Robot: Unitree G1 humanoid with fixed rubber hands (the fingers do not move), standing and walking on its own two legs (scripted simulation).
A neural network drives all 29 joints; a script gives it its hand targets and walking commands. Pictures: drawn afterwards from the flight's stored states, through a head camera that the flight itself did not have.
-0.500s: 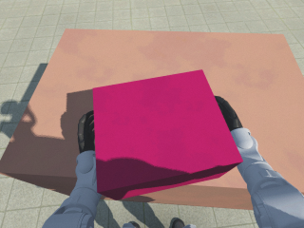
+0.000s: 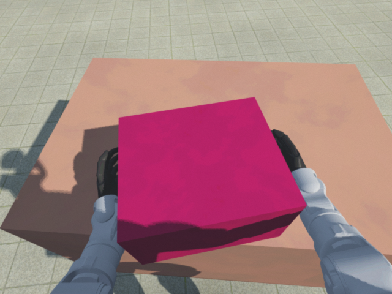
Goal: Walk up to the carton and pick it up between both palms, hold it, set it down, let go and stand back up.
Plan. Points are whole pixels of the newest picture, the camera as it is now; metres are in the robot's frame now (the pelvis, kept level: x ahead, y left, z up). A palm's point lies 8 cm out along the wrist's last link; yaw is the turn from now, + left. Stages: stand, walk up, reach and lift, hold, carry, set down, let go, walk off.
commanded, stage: reach and lift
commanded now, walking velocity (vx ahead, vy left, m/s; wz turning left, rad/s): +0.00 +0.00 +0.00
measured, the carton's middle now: (200, 178) +0.37 +0.03 +0.00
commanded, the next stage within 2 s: hold in 1.88 s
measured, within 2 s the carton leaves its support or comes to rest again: neither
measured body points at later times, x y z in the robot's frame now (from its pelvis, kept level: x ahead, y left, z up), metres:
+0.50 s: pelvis -0.01 +0.01 +0.01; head -0.03 +0.02 +0.46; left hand +0.36 +0.24 +0.09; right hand +0.39 -0.15 +0.10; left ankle +0.02 +0.13 -0.71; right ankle +0.04 -0.10 -0.71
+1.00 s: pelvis -0.01 +0.03 +0.02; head -0.07 +0.04 +0.47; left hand +0.37 +0.27 +0.16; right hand +0.39 -0.13 +0.15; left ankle +0.02 +0.13 -0.71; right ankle +0.04 -0.10 -0.71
